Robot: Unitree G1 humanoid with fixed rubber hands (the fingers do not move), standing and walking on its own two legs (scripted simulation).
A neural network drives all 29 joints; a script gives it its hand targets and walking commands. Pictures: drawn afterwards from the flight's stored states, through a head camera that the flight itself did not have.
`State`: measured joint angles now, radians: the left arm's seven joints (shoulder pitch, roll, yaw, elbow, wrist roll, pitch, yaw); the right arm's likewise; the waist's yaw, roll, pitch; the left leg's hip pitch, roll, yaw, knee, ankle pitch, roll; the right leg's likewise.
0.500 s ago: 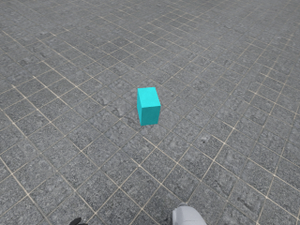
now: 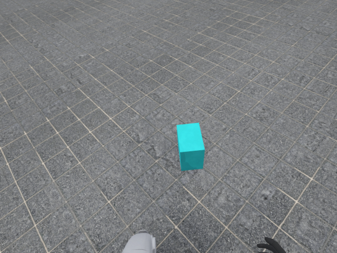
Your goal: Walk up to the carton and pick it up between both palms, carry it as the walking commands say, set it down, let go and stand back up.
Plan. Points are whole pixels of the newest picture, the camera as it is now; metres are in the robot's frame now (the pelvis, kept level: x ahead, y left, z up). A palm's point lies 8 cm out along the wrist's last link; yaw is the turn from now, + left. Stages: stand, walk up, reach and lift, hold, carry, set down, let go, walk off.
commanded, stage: walk up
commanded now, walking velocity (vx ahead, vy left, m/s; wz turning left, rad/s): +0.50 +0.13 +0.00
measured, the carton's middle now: (189, 147) +0.83 -0.02 -0.67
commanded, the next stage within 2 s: none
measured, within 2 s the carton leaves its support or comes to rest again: neither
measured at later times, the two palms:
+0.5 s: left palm (88, 215) +0.24 +0.30 -0.16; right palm (270, 246) +0.17 -0.21 -0.11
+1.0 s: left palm (117, 189) +0.32 +0.22 -0.15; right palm (274, 202) +0.29 -0.26 -0.15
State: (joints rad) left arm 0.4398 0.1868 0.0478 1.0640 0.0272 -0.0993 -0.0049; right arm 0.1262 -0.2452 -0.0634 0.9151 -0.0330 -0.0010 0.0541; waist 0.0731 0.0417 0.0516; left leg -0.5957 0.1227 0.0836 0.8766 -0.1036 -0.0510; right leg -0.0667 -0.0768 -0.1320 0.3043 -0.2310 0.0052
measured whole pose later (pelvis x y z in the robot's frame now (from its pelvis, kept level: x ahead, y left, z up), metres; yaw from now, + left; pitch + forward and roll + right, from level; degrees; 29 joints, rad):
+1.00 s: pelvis +0.27 -0.02 -0.01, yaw +3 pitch +0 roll +0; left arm 0.21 0.18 0.06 1.02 0.04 0.01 0.01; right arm 0.27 -0.18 -0.06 1.04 -0.01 0.03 -0.01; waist -0.04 -0.01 -0.01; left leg -0.28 0.06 0.13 0.70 -0.44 0.01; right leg -0.24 -0.07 -0.16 0.47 -0.24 -0.01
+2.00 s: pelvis +0.41 -0.01 -0.02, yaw +8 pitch -1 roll -1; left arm 0.19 0.28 0.06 0.94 0.01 0.08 0.01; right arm 0.19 -0.23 -0.03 0.90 -0.01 0.03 0.00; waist 0.00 -0.05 0.06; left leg -0.27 0.04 0.06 0.56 -0.29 0.02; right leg -0.48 -0.08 0.00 0.89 -0.43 0.03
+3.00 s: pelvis +0.42 -0.06 -0.01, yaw +6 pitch -1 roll +0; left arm 0.28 0.14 0.01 1.16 0.01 -0.02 0.04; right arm 0.25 -0.14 0.00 1.17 -0.01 -0.01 -0.05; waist 0.00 0.00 0.01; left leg -0.14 0.03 0.00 0.36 -0.20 -0.03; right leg -0.09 -0.01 -0.05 0.37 -0.27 -0.01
